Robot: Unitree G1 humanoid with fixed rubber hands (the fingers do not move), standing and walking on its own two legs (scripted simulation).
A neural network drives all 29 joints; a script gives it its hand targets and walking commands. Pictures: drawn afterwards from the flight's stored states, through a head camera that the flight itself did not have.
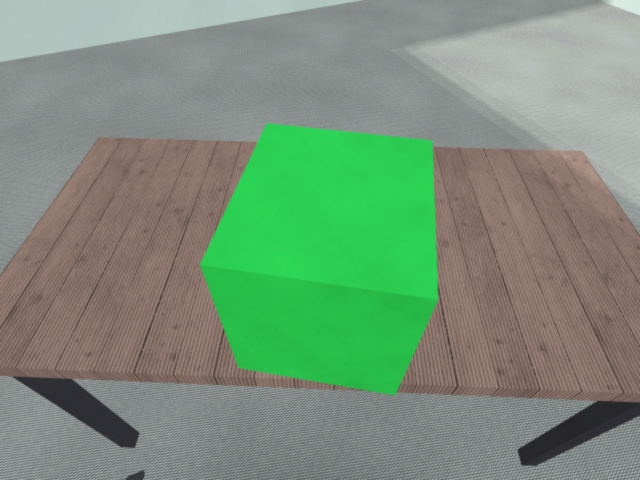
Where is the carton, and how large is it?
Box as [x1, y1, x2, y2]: [200, 123, 437, 394]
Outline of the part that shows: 267,123 200,263 200,266 238,367 395,394 437,300 431,140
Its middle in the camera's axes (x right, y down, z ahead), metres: +0.02 +0.03 +0.57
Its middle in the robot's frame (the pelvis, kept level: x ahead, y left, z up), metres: +0.42 -0.01 +0.02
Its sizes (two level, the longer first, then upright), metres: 0.270 0.244 0.267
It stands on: a table, 0.65 m high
